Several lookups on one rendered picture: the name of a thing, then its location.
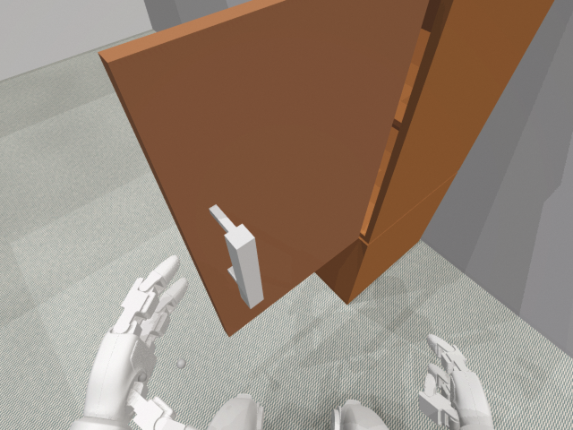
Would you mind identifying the robot left hand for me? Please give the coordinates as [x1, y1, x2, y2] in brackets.
[83, 255, 199, 430]

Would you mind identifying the robot right thigh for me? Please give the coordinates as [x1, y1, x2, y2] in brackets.
[330, 404, 389, 430]

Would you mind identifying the cupboard door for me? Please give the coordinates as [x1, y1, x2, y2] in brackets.
[98, 0, 429, 337]

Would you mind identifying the robot right hand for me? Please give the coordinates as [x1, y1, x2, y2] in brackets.
[419, 334, 494, 430]

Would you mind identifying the robot thigh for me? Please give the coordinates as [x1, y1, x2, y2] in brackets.
[330, 404, 389, 430]
[206, 398, 264, 430]

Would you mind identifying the robot left thigh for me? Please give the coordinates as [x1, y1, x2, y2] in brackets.
[206, 398, 264, 430]

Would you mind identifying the handle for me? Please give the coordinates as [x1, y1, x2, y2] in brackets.
[209, 204, 264, 309]

